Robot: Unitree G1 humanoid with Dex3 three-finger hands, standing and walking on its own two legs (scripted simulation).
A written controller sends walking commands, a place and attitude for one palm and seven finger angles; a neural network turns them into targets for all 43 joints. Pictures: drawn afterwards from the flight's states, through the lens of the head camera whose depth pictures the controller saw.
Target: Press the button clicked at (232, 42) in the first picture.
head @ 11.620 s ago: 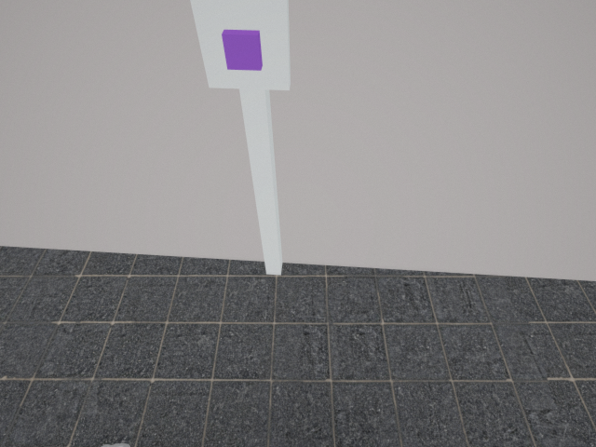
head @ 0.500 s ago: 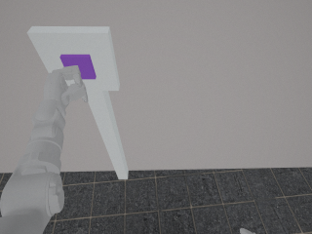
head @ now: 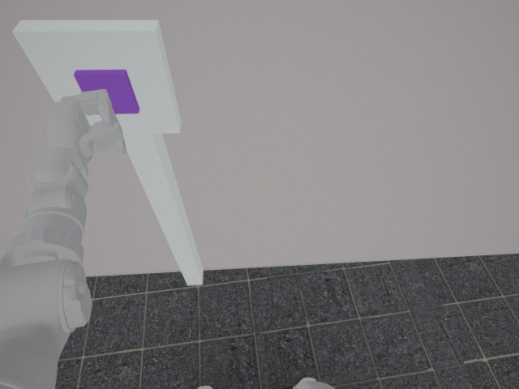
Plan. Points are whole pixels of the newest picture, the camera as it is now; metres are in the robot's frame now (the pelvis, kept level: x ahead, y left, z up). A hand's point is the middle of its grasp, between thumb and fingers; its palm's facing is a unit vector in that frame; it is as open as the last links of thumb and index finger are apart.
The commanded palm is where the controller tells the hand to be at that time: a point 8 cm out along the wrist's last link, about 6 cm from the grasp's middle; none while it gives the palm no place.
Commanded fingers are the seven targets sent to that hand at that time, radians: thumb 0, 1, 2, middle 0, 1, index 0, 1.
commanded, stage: pull the fist back off the button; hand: left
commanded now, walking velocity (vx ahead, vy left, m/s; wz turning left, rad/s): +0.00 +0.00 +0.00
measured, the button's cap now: (110, 89) +0.52 +0.22 +0.17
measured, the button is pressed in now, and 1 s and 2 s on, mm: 9 0 0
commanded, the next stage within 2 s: draw the hand back to the body in 0.96 s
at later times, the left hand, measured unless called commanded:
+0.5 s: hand (116, 139) +0.45 +0.21 +0.13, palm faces +0.05 -1.00 -0.01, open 2.8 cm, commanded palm +0.41 +0.25 +0.14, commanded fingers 0.00 0.90 0.90 -1.30 -1.50 -1.30 -1.50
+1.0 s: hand (98, 179) +0.38 +0.21 +0.13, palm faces +0.07 -1.00 -0.01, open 3.1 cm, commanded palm +0.35 +0.25 +0.14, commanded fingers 0.00 0.90 0.90 -1.30 -1.50 -1.30 -1.50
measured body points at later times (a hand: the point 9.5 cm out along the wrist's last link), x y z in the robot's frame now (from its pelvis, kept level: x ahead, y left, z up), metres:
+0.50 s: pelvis +0.03 +0.00 +0.01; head +0.06 +0.00 +0.45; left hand +0.44 +0.26 +0.14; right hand +0.11 -0.26 -0.10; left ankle +0.03 +0.11 -0.72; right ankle +0.05 -0.11 -0.72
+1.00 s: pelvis +0.05 +0.01 +0.01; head +0.06 +0.00 +0.46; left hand +0.37 +0.27 +0.14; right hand +0.24 -0.23 -0.06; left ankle +0.03 +0.11 -0.72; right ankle +0.05 -0.11 -0.72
